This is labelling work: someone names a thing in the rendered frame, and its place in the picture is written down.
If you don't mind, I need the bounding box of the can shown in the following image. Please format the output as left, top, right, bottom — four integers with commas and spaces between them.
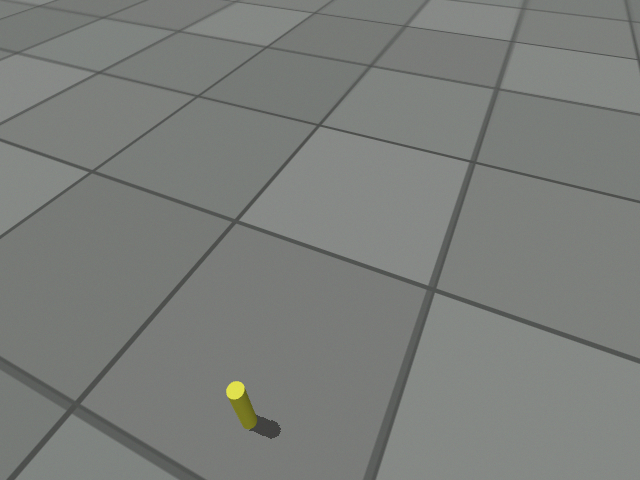
226, 381, 257, 429

